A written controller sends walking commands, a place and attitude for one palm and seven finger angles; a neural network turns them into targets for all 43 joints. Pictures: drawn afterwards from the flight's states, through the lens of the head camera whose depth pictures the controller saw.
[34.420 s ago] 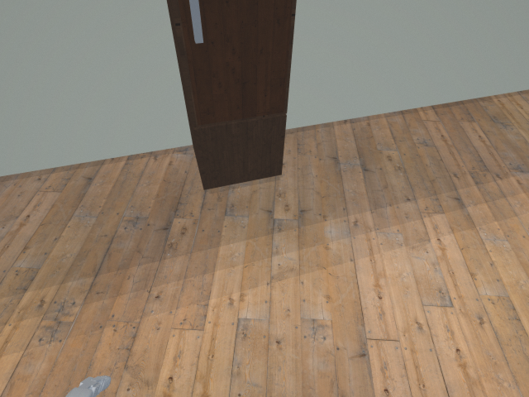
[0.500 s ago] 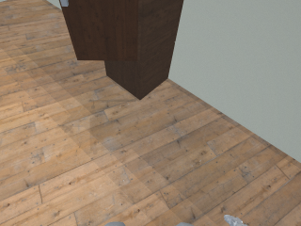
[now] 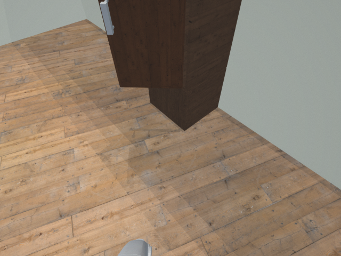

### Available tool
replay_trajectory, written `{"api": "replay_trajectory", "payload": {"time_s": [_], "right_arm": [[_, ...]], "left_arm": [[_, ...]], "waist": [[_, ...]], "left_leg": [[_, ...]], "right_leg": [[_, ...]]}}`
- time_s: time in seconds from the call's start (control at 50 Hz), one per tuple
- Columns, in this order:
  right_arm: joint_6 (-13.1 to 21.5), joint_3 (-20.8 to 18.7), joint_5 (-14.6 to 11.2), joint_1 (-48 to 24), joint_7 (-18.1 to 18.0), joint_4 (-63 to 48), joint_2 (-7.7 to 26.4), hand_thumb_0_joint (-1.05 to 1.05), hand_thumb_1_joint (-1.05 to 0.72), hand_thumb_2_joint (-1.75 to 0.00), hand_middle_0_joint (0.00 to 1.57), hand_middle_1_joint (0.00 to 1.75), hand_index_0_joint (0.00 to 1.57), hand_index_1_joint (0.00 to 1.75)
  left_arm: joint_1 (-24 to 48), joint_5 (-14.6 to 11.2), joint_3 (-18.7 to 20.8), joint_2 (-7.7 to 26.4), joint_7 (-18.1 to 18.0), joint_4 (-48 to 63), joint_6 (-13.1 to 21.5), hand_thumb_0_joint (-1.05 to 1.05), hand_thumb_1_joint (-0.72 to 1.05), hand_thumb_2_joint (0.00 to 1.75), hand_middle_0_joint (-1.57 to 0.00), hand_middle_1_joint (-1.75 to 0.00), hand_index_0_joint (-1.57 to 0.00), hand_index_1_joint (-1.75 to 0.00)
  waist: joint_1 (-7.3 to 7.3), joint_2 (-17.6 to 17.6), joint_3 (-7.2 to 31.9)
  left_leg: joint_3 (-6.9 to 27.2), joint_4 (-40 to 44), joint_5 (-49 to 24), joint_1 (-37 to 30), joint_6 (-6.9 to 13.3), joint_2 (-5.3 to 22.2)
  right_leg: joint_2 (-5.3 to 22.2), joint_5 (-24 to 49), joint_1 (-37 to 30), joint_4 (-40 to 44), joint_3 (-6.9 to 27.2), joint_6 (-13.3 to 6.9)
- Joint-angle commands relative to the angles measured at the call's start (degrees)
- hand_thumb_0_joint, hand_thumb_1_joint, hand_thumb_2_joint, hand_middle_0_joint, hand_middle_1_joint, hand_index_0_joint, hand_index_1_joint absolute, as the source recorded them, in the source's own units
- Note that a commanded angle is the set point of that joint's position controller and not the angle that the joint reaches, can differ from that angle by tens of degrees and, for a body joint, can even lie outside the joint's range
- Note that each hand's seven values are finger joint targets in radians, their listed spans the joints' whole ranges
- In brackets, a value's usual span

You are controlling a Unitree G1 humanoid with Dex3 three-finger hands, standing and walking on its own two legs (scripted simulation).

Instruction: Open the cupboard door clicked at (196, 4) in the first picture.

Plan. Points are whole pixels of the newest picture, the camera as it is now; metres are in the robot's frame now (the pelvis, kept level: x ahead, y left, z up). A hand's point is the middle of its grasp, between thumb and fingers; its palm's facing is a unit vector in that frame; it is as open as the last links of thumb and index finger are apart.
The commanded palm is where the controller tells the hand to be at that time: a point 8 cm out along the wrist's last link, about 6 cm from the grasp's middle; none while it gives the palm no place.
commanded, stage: take the last steps up to it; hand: left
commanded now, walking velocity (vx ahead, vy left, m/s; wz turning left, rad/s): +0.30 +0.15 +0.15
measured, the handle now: (108, 16) +1.06 +0.35 +0.08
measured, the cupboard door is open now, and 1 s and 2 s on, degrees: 46 46 46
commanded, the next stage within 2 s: come to a stop and stand still in 1.24 s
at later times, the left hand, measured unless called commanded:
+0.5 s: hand (73, 224) +0.22 +0.30 -0.16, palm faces +0.06 -0.98 -0.20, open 7.4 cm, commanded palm none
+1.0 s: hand (94, 183) +0.36 +0.28 -0.17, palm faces +0.06 -0.98 -0.20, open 7.1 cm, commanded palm none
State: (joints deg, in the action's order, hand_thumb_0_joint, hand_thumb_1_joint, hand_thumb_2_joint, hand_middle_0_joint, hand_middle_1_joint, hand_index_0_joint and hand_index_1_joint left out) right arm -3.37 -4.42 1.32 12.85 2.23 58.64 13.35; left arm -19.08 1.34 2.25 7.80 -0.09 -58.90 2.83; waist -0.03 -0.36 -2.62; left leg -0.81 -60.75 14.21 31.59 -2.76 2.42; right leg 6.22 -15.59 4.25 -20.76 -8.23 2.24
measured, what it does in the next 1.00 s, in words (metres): walks ahead: left foot, then right foot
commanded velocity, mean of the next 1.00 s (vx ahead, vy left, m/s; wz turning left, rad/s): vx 0.30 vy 0.04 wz -0.03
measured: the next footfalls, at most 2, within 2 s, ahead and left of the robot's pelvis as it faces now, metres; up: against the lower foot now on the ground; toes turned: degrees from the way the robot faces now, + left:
left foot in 0.20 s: +0.17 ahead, +0.19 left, +0.00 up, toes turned +10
right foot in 0.72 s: +0.34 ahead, -0.02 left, +0.00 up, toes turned -8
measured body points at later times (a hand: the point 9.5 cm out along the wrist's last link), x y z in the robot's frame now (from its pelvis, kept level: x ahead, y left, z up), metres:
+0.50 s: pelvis +0.14 +0.11 +0.00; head +0.16 +0.11 +0.45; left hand +0.22 +0.36 -0.15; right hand +0.16 -0.12 -0.16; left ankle +0.13 +0.19 -0.75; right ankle +0.21 +0.00 -0.68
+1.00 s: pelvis +0.33 +0.09 +0.00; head +0.36 +0.10 +0.45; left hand +0.35 +0.34 -0.16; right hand +0.36 -0.14 -0.16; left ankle +0.39 +0.23 -0.71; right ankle +0.30 -0.01 -0.75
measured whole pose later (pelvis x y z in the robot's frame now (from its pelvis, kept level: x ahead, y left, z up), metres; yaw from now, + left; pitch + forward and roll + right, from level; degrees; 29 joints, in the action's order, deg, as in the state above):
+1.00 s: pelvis +0.33 +0.09 +0.00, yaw +0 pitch +0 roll +0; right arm 1.0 -3.2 1.3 13.4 0.8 60.8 9.4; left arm -14.7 1.2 3.8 10.6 -0.1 -60.9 3.9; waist 0.0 0.4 -3.0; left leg -4.0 -43.1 15.7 26.6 -1.7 5.6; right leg 1.6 -14.3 6.9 -21.0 -8.1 -1.0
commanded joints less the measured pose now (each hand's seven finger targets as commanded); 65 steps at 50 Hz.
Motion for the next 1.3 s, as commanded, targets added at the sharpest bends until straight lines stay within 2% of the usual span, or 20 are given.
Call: {"api": "replay_trajectory", "payload": {"time_s": [0.0, 0.08, 0.14, 0.16, 0.18, 0.2, 0.34, 0.6, 0.66, 0.68, 0.7, 0.72, 0.76, 0.84, 0.96, 1.04, 1.08, 1.1, 1.18, 1.28], "right_arm": [[2.2, 0.5, -0.3, -9.2, 0.9, -6.4, 0.3, 0.0, -0.9, -0.9, 0.2, 0.3, 0.2, 0.3], [3.3, 1.1, -0.4, -9.7, 1.3, -7.0, -0.5, 0.0, -0.9, -0.9, 0.2, 0.3, 0.2, 0.3], [4.8, 0.5, 0.0, 2.9, 0.3, -3.1, 2.6, 0.0, -0.9, -0.9, 0.2, 0.3, 0.2, 0.3], [5.2, -1.0, 0.4, 11.5, -0.5, -0.8, 8.1, 0.0, -0.9, -0.9, 0.2, 0.3, 0.2, 0.3], [5.6, -2.6, 0.7, 18.8, -1.7, 0.5, 14.0, 0.0, -0.9, -0.9, 0.2, 0.3, 0.2, 0.3], [4.9, -2.6, 0.4, 20.1, -2.8, 1.2, 14.5, 0.0, -0.9, -0.9, 0.2, 0.3, 0.2, 0.3], [7.5, 1.0, 0.2, 6.8, -3.5, -1.1, 3.6, 0.0, -0.9, -0.9, 0.2, 0.3, 0.2, 0.3], [7.2, 1.5, 0.9, 13.1, -3.2, 3.3, 3.1, 0.0, -0.9, -0.9, 0.2, 0.3, 0.2, 0.3], [6.9, 1.8, 0.5, 12.7, -3.2, 4.2, 3.0, 0.0, -0.9, -0.9, 0.2, 0.3, 0.2, 0.3], [7.2, 1.9, -0.1, 11.4, -3.0, 3.6, 2.2, 0.0, -0.9, -0.9, 0.2, 0.3, 0.2, 0.3], [7.4, 2.0, -0.8, 12.5, -2.6, 2.0, 0.2, 0.0, -0.9, -0.9, 0.2, 0.3, 0.2, 0.3], [7.0, 1.8, -0.9, 9.2, -2.6, 1.2, 1.9, 0.0, -0.9, -0.9, 0.2, 0.3, 0.2, 0.3], [6.4, 1.2, -0.6, 3.9, -2.5, 0.6, 0.5, 0.0, -0.9, -0.9, 0.2, 0.3, 0.2, 0.3], [4.4, 1.7, 0.0, 7.8, -1.9, 2.0, -3.2, 0.0, -0.9, -0.9, 0.2, 0.3, 0.2, 0.3], [5.3, 1.4, 0.1, 1.0, -0.6, -0.9, -3.8, 0.0, -0.9, -0.9, 0.2, 0.3, 0.2, 0.3], [6.5, 0.9, 0.3, 5.6, -1.1, 0.7, -0.3, 0.0, -0.9, -0.9, 0.2, 0.3, 0.2, 0.3], [6.9, -1.3, 1.4, 16.3, -2.3, 2.4, 9.1, 0.0, -0.9, -0.9, 0.2, 0.3, 0.2, 0.3], [6.3, -1.2, 1.2, 19.1, -3.0, 2.7, 10.1, 0.0, -0.9, -0.9, 0.2, 0.3, 0.2, 0.3], [7.2, 1.1, 0.6, 7.5, -3.7, -0.3, 3.6, 0.0, -0.9, -0.9, 0.2, 0.3, 0.2, 0.3], [7.8, 1.4, 0.5, 7.6, -4.0, 0.6, 2.5, 0.0, -0.9, -0.9, 0.2, 0.3, 0.2, 0.3]], "left_arm": [[-4.9, 0.2, 3.0, 11.9, -0.8, 0.3, 1.5, 0.0, 0.9, 0.9, -0.2, -0.3, -0.2, -0.3], [-4.1, 0.8, 3.2, 13.0, -0.6, -0.9, 0.9, 0.0, 0.9, 0.9, -0.2, -0.3, -0.2, -0.3], [-1.6, 0.4, 3.4, 13.1, -0.3, -0.8, 0.5, 0.0, 0.9, 0.9, -0.2, -0.3, -0.2, -0.3], [-2.7, 0.1, 2.7, 10.1, 0.2, -0.3, 0.3, 0.0, 0.9, 0.9, -0.2, -0.3, -0.2, -0.3], [-2.4, -0.5, 2.0, 6.5, 0.5, 2.0, 0.0, 0.0, 0.9, 0.9, -0.2, -0.3, -0.2, -0.3], [2.8, -0.3, 1.7, 6.3, 0.0, 3.9, -0.4, 0.0, 0.9, 0.9, -0.2, -0.3, -0.2, -0.3], [2.9, 0.1, 1.5, 4.1, 1.0, 1.0, -1.8, 0.0, 0.9, 0.9, -0.2, -0.3, -0.2, -0.3], [16.5, 0.1, 1.1, 4.6, 1.3, 7.1, -1.5, 0.0, 0.9, 0.9, -0.2, -0.3, -0.2, -0.3], [8.0, 0.2, 1.7, 6.5, 1.2, 4.7, -0.6, 0.0, 0.9, 0.9, -0.2, -0.3, -0.2, -0.3], [-0.8, 0.4, 2.7, 9.5, 0.9, 2.0, 0.2, 0.0, 0.9, 0.9, -0.2, -0.3, -0.2, -0.3], [-8.5, 0.4, 4.2, 15.3, 0.3, -0.5, 0.6, 0.0, 0.9, 0.9, -0.2, -0.3, -0.2, -0.3], [-10.1, -0.7, 4.2, 16.4, -0.1, -1.0, 0.6, 0.0, 0.9, 0.9, -0.2, -0.3, -0.2, -0.3], [-1.1, -0.8, 3.2, 11.3, -1.1, 1.1, 0.5, 0.0, 0.9, 0.9, -0.2, -0.3, -0.2, -0.3], [3.6, -0.4, 1.6, 6.8, -0.6, 1.2, 1.5, 0.0, 0.9, 0.9, -0.2, -0.3, -0.2, -0.3], [1.3, 0.1, 2.5, 9.4, 0.0, -0.9, 1.8, 0.0, 0.9, 0.9, -0.2, -0.3, -0.2, -0.3], [2.3, -0.3, 2.5, 9.6, 0.2, -1.5, 0.8, 0.0, 0.9, 0.9, -0.2, -0.3, -0.2, -0.3], [1.0, -0.7, 1.5, 5.0, 0.6, 0.2, 0.6, 0.0, 0.9, 0.9, -0.2, -0.3, -0.2, -0.3], [4.5, -0.5, 1.1, 5.5, 0.4, 2.1, 0.7, 0.0, 0.9, 0.9, -0.2, -0.3, -0.2, -0.3], [4.9, 0.1, 1.3, 4.8, 0.9, 0.2, -0.3, 0.0, 0.9, 0.9, -0.2, -0.3, -0.2, -0.3], [3.8, -0.1, 0.7, 2.8, 0.8, -0.1, -1.3, 0.0, 0.9, 0.9, -0.2, -0.3, -0.2, -0.3]], "waist": [[3.24, 8.5, -2.7], [3.23, 13.1, -3.3], [-2.88, 6.6, 2.3], [-6.07, -6.1, 8.8], [-8.3, -21.2, 13.2], [-8.66, -18.2, 11.6], [0.07, -4.2, -0.3], [-1.95, -2.2, -3.5], [2.13, 0.2, 0.7], [5.79, 4.3, 5.8], [7.12, 15.9, 10.6], [7.64, 12.9, 9.8], [4.45, 4.0, 1.4], [-0.95, 7.9, 0.6], [1.04, 7.0, -0.5], [-2.4, 3.2, 0.0], [-6.35, -18.4, 4.6], [-7.46, -15.7, 5.2], [-1.69, -6.6, -0.4], [-0.07, -5.5, 3.7]], "left_leg": [[-2.8, 10.0, -0.2, 6.0, -0.6, 2.1], [-5.2, 22.4, 2.7, -3.6, 0.9, 0.8], [-8.9, 33.5, 0.3, -24.6, 2.5, -3.0], [-1.0, 34.5, 2.1, -37.0, 4.8, 3.6], [21.5, 41.2, 2.8, -44.4, 10.1, 17.3], [23.3, 45.8, 1.9, -42.6, 12.3, 19.7], [6.4, 51.6, -4.5, -21.6, 11.8, 14.4], [0.4, 48.7, -15.8, -28.2, 12.4, 14.2], [-3.5, 35.9, -21.2, -24.8, 9.1, 10.1], [-6.5, 23.6, -18.9, -16.7, 6.8, 6.3], [-10.6, 7.6, 3.7, -1.4, 3.5, -1.6], [-4.8, -5.5, 20.2, 2.9, 3.2, -1.7], [1.2, -7.0, 11.7, 5.0, 3.1, 3.3], [-1.5, 4.0, 4.2, -4.3, 1.0, 4.5], [-4.8, 22.7, 1.0, -7.8, 0.7, 2.1], [-6.8, 33.7, -3.5, -24.1, 1.2, -0.4], [16.8, 41.8, 0.9, -37.7, 9.1, 17.1], [23.8, 46.2, -2.1, -37.7, 13.8, 22.4], [10.7, 48.6, -9.1, -23.3, 11.8, 17.4], [0.0, 46.1, -27.8, -25.5, 11.2, 13.4]], "right_leg": [[14.8, 10.6, -3.6, 9.4, 5.7, -6.7], [15.3, 10.0, 0.2, 6.5, 3.7, -5.9], [11.3, 15.0, 6.7, -8.0, -1.3, -3.6], [6.6, 6.6, 14.2, -23.1, -4.6, -1.6], [-1.6, -19.5, 28.3, -39.8, -4.4, 0.5], [-1.3, -19.7, 33.1, -48.9, 3.3, -1.6], [2.9, -0.7, 29.8, -46.2, 6.9, -1.9], [-1.0, 3.0, 23.9, -17.4, 3.2, -2.8], [-4.1, 6.0, 7.5, -8.6, 1.5, -4.3], [0.8, 8.6, -7.2, -7.0, 8.6, -6.8], [15.4, 12.9, -21.1, -1.4, 28.6, -13.5], [20.8, 14.9, -18.0, 3.6, 35.2, -17.9], [17.1, 11.6, -5.6, 6.1, 26.4, -15.2], [10.6, 11.7, 6.8, 10.1, 10.9, -10.9], [10.1, 5.2, 5.6, 9.1, 10.5, -10.9], [6.6, 0.6, 13.1, 0.6, 7.1, -7.6], [-3.5, -11.8, 27.8, -26.4, -1.5, -3.3], [-4.9, -18.2, 31.6, -39.2, 2.6, -3.4], [1.4, -5.9, 29.9, -45.9, 7.8, -2.6], [0.2, -1.2, 23.1, -31.9, 5.3, -1.6]]}}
